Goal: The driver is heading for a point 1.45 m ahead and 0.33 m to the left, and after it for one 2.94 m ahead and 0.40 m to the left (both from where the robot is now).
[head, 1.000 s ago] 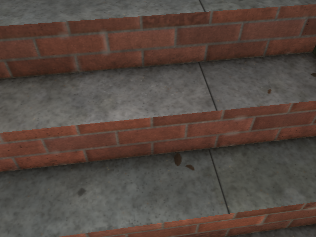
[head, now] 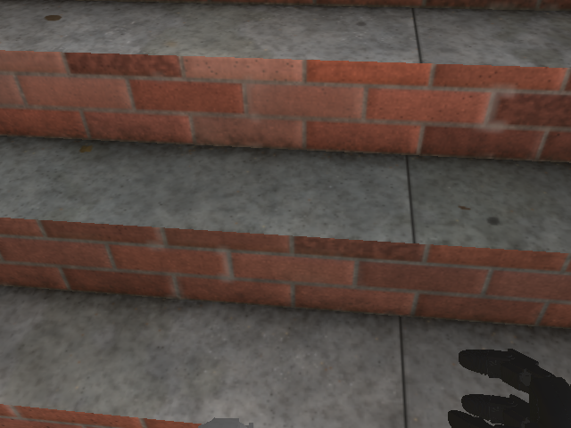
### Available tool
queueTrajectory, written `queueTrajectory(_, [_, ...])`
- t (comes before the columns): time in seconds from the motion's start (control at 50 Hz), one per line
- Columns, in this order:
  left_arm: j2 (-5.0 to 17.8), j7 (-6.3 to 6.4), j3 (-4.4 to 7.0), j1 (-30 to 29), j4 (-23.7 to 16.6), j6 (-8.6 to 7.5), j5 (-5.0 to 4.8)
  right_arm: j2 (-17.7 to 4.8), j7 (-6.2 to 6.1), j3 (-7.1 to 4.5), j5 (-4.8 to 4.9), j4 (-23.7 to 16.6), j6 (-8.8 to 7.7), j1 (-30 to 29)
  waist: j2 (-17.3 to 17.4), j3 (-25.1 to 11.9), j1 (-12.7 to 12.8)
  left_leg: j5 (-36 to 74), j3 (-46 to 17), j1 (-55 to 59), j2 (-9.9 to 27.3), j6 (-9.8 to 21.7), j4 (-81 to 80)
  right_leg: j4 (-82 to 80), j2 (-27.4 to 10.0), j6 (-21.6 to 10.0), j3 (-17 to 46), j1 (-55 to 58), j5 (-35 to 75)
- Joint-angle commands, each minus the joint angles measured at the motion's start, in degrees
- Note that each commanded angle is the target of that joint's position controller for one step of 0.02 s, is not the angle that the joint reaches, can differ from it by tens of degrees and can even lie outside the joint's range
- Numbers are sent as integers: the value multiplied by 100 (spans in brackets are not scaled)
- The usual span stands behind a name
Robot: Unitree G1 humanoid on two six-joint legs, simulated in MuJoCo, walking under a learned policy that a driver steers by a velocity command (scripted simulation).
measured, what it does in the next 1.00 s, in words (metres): climbs, turning left: left foot 0.19 m higher, then right foot 0.20 m higher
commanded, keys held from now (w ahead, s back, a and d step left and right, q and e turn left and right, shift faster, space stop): w+q+shift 0.48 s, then w+shift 0.34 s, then w+e+shift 0.18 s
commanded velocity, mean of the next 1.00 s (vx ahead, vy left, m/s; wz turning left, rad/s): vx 0.99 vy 0.00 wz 0.60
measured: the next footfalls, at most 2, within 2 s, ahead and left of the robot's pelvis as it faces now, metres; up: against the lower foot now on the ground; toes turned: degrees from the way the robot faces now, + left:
left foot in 0.24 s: +0.26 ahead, +0.05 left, +0.19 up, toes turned +13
right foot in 0.66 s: +0.56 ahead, +0.00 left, +0.39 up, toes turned +31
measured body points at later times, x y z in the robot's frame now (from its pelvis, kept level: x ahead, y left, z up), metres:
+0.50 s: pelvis +0.27 +0.03 +0.21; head +0.25 +0.03 +0.66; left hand +0.51 +0.25 +0.29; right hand +0.28 -0.19 +0.07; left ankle +0.22 +0.04 -0.51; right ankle +0.36 -0.10 -0.10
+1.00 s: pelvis +0.55 +0.16 +0.41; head +0.55 +0.17 +0.86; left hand +0.36 +0.28 +0.26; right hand +0.84 +0.22 +0.39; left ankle +0.56 +0.36 -0.23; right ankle +0.52 -0.02 -0.32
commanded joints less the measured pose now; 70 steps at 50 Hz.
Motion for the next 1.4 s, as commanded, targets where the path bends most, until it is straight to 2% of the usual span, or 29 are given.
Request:
queueTrajectory(0.02, [-388, -45, -262, -1293, -634, -169, 44, 731, -174, 380, 65, -183, 227, 700, -356, 1356, -684, -646, -207, -1170, 101, -78, 1555, -2624, -1199, -399, 267, -548, 2170])
queueTrajectory(0.14, [1039, 409, 24, 491, -280, -163, -276, 512, 197, 693, 145, -1515, 217, -1601, -385, 454, 73, -1329, 1484, -305, 996, -171, -2524, -4514, -1003, -669, -397, 1340, 2715])
queueTrajectory(0.16, [745, 391, -91, 296, -244, -106, -288, 338, 230, 631, 280, -1445, 202, -1555, -53, 383, -96, -1253, 1884, 1212, 579, -46, -3290, -4092, -522, -542, -1017, 932, 5111])
queueTrajectory(0.22, [2303, 375, 370, -390, -690, -135, -441, -970, 193, -95, 95, -919, 168, 735, -1701, -1291, -1314, -3828, 2432, 4289, -438, 25, -4191, -2042, -1210, -1184, -442, 2142, 13727])
queueTrajectory(0.26, [2135, 277, 474, -1181, -1334, 24, -552, -1569, 204, -480, 82, -266, 197, 2216, -1466, -1458, -1606, -3762, 817, 6010, -612, 425, -7592, 793, -1097, -1439, 96, 1766, 10749])
queueTrajectory(0.28, [1078, 153, 274, -1540, -1950, -205, -386, -2060, 154, -652, 52, 94, 259, 2427, 785, -1043, -992, -4281, -3079, 7162, 334, 1356, -9695, 3074, 494, -893, 785, -1271, 3570])
queueTrajectory(0.3, [638, -93, 197, -2797, -2605, -607, -188, -1701, -50, -492, -357, 97, 109, 2163, 914, -1172, -776, -5735, -6357, 6812, 841, 1381, -11664, 5892, 1591, -883, 2691, -2398, 1985])
queueTrajectory(0.34, [-801, -393, -296, -3440, -3549, -940, -57, 16, -43, 8, -561, 773, -231, 2935, 4, 378, -132, -4928, -5844, 5777, 909, 388, -11243, 8704, 1283, -1214, 3160, -4440, 1700])
queueTrajectory(0.38, [-1397, -426, -650, -2628, -3493, -923, 31, 80, 78, 37, -311, 928, -319, 2568, -567, 756, 495, -2290, -3574, 5647, 244, 125, -10210, 9698, 1031, -1174, 2755, -5595, 1403])
queueTrajectory(0.44, [-1004, -412, -658, -2151, -3531, -695, -315, 206, 129, 179, -337, 1025, -223, 2179, -856, 823, 963, -1664, -2768, 5004, 125, 362, -10502, 10534, 1028, -772, 2143, -5944, 696])
queueTrajectory(0.56, [-1328, 184, -1038, -4098, -4520, -610, -43, -263, -206, 49, -36, 1496, -78, 2540, 59, 698, 473, 34, -1734, 2661, 269, 586, -12417, 5703, 578, -337, 504, -2867, 1575])
queueTrajectory(0.64, [529, 206, -17, -1366, -3476, -568, -585, -1546, -482, -398, -225, 1653, -166, 2413, 1382, -1529, 1492, 9742, -1125, 6721, 1134, 643, -9396, 2491, 1190, -409, 1088, -426, -902])
queueTrajectory(0.66, [801, 155, 122, -645, -3024, -499, -630, -1360, -446, -382, -388, 1409, -253, 1878, 1128, -1610, 1699, 9607, -1124, 6760, 1133, 753, -8347, 1461, 1172, -612, 1640, 210, -1233])
queueTrajectory(0.68, [1106, 38, 167, 419, -2264, -467, -360, -846, -377, -330, -651, 868, -380, 763, -962, -1429, 1982, 7021, -1119, 5639, 660, 850, -6126, 454, 856, -1022, 2912, 987, -431])
queueTrajectory(0.7, [605, 37, 32, -15, -1883, -359, 6, 548, -151, -91, -385, 573, -404, 718, -3790, -764, 1072, -555, -1332, 3367, -1206, -23, -2627, -1841, -659, -2324, 6412, 716, 1468])
queueTrajectory(0.72, [-643, 90, -135, -768, -1952, -286, -196, 355, 108, -111, -284, 429, -473, 1267, -1836, 39, 571, -1221, -1646, 2375, -1019, -82, -1004, -1887, -1122, -2397, 7157, -132, -19])
queueTrajectory(0.78, [-1113, 0, -189, -1176, -1349, -392, -397, 489, 309, 176, -239, 18, -283, 1206, 347, 1038, -375, -1251, -1171, 1841, -194, -7, -1244, -1350, -625, -1348, 4093, -1566, -406])
queueTrajectory(0.9, [-41, 189, -35, -314, -1121, -287, -532, 368, 107, 468, -217, -754, -190, 269, 447, 1167, -223, -1342, -258, 545, 864, -621, -2901, -2293, -333, -1414, 3153, -878, -74])
queueTrajectory(0.96, [428, 410, 77, 503, -1003, -286, -622, 514, 143, 763, -219, -1434, -315, -1099, 125, 385, 493, -1338, 1420, 4631, 607, -967, -6924, -3664, -14, -1461, 2504, -1931, 1202])
queueTrajectory(1.0, [779, 335, 165, 145, -1032, -360, -499, -210, -16, 288, 23, -1089, -404, 174, -1037, -215, -267, -1167, 1052, 6194, 101, -1061, -8138, -2716, -28, -1539, 2495, -321, 6183])
queueTrajectory(1.02, [1383, 277, 359, -459, -1306, -265, -426, -754, -126, 30, -181, -879, -424, 850, -1014, 70, -617, -327, 1101, 5881, -44, -912, -9751, -1666, 94, -1102, 2538, 949, 9337])
queueTrajectory(1.06, [775, 286, 331, -859, -1766, -274, -413, -1108, -219, -274, -282, -290, -357, 1872, -1250, -261, -776, 2031, 570, 7033, 593, -659, -11559, 756, 301, -691, 2870, 713, 6907])
queueTrajectory(1.08, [-47, 229, 193, -1085, -1884, -356, -304, -1094, -191, -253, -317, 109, -271, 2402, -139, -320, -699, 5035, -303, 8615, 1564, -415, -10942, 3047, 1039, -436, 2451, -1524, 1333])
queueTrajectory(1.1, [-439, 254, 156, -170, -1727, -424, -407, -1259, -119, -281, -804, 502, -234, 3026, 752, -1469, -384, 7861, -1029, 10163, 2923, 422, -9517, 6612, 1382, -242, 2471, -3432, -763])
queueTrajectory(1.14, [-606, 342, 100, -470, -1858, -347, -835, -963, -41, -349, -671, 886, -68, 2813, 470, -1061, -421, 2602, -864, 9784, 2856, 810, -10177, 9411, 1091, -270, 1969, -5674, -1348])
queueTrajectory(1.2, [-1775, 44, -489, -2150, -3226, -126, -617, 307, -211, 72, -510, 1518, -154, 2238, -172, 28, 124, -1449, -966, 7895, 2829, -43, -10895, 11331, 474, -546, 2371, -7183, -363])
queueTrajectory(1.24, [-1383, -78, -568, -1573, -3221, -5, -693, -94, -162, 53, -394, 1384, -121, 973, 455, 600, 1017, -1649, 554, 5768, 2258, -369, -11698, 9252, 265, -513, 2245, -6250, 183])
queueTrajectory(1.28, [-496, 56, -430, -2067, -3370, 83, -605, -638, -103, 32, -788, 1360, -279, 111, 183, 528, 1292, -595, 1641, 3212, 1858, -89, -12746, 7513, 545, -382, 1518, -3625, 1382])
queueTrajectory(1.4, [659, 71, 89, -122, -2629, 176, -400, -2473, -146, -428, -369, 1035, -181, 289, 1111, -1499, 1839, 10841, 1931, 7332, 2255, 620, -9615, 3517, 1420, -668, 752, -823, -1754])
